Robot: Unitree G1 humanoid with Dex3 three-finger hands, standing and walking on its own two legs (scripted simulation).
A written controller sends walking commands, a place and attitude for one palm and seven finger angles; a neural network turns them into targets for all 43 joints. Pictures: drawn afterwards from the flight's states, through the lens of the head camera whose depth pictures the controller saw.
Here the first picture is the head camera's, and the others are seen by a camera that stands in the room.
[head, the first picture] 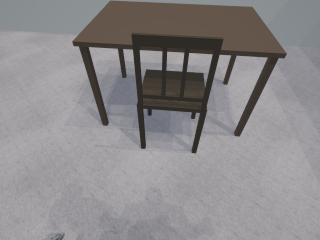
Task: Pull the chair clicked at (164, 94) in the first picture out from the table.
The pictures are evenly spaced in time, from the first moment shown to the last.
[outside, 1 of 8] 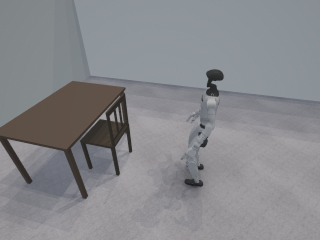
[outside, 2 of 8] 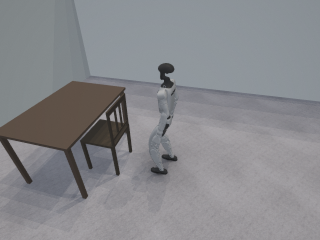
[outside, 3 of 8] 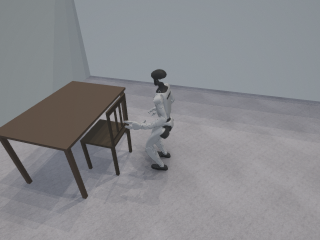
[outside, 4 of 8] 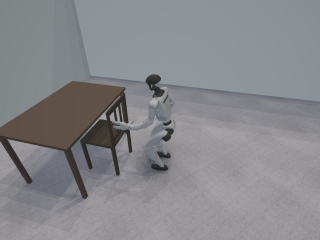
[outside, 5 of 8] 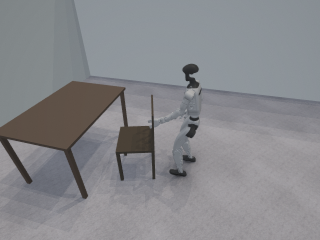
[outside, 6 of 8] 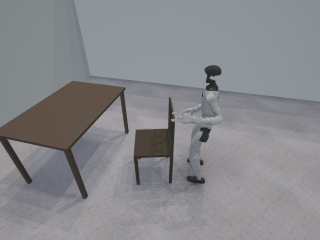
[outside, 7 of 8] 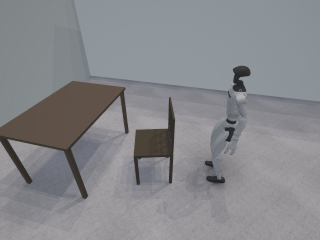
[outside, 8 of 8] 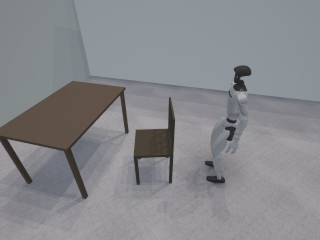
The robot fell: no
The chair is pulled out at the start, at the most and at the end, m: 0.00 0.58 0.57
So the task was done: yes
